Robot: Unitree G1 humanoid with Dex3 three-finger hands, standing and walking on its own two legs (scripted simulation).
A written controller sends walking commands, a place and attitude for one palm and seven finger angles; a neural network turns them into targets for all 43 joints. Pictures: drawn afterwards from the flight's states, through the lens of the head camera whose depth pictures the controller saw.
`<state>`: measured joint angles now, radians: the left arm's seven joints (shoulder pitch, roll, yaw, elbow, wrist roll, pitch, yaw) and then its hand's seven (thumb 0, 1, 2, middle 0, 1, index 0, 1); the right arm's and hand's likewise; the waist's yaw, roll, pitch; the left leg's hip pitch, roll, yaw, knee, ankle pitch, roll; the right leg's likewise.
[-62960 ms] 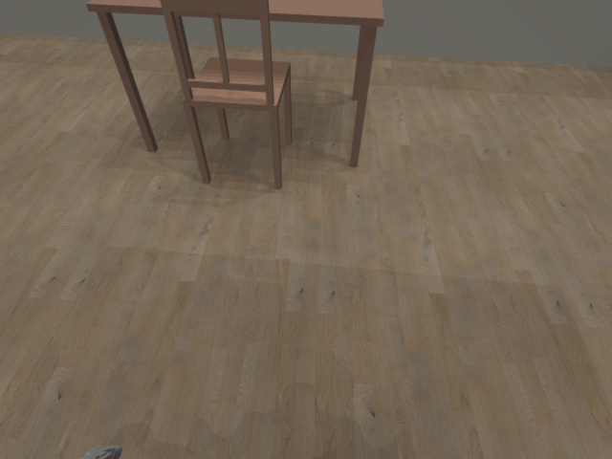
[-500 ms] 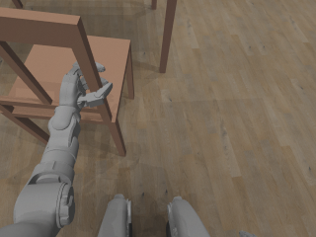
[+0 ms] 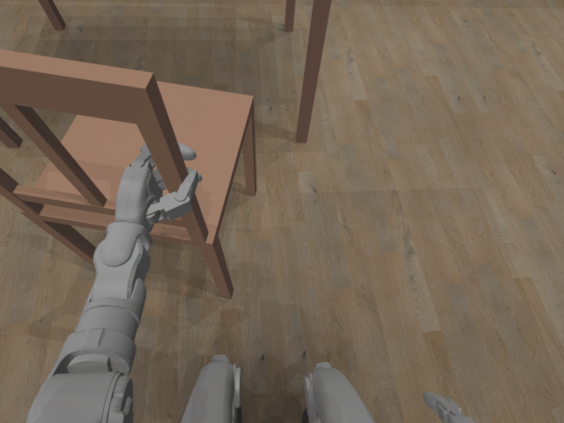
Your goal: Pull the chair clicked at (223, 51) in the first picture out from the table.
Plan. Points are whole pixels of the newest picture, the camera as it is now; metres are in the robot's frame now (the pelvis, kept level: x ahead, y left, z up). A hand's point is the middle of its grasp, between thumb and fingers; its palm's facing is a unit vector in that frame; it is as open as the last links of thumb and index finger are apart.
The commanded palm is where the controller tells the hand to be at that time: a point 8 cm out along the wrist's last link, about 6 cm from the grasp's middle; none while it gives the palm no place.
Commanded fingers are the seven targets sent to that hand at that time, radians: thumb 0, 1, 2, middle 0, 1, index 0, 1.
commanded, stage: hook a spindle and tug to test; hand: left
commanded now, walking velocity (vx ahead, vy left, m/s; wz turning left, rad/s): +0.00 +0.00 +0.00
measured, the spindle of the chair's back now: (63, 160) +0.49 +0.32 +0.02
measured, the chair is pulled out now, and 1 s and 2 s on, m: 0.36 0.46 0.54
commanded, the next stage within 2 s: step backward, pulling the chair out in 0.20 s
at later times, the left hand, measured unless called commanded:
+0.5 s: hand (185, 205) +0.40 +0.13 +0.04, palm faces +0.05 -1.00 -0.03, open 5.8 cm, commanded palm +0.38 +0.17 +0.04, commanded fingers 0.00 0.90 0.90 -0.50 -1.45 -0.50 -1.45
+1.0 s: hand (195, 255) +0.33 +0.11 +0.05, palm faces -0.08 -0.99 -0.11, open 5.8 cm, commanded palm +0.32 +0.16 +0.05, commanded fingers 0.00 0.90 0.90 -0.50 -1.45 -0.50 -1.45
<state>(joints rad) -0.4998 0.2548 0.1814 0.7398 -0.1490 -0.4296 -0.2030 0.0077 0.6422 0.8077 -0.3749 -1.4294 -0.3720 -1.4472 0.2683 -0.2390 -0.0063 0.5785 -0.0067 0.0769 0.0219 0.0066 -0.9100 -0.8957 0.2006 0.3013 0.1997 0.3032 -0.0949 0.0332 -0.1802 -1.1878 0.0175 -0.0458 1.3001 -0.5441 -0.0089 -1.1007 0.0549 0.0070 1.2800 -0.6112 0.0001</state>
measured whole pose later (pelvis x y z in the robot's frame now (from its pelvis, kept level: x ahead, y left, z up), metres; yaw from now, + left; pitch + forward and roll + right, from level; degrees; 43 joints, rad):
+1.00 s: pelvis -0.04 +0.01 +0.10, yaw -6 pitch +7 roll -1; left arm -0.41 0.18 0.05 1.03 -0.09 -0.30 0.05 0.09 0.61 0.78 -0.31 -1.09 -0.50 -1.45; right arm 0.28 -0.20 -0.01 0.68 0.05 0.11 -0.12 0.01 -0.91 -0.90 0.20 0.30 0.20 0.30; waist -0.07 0.02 0.02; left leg -0.56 0.07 0.08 0.69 -0.26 0.01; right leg -0.53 0.06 0.07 0.67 -0.26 0.01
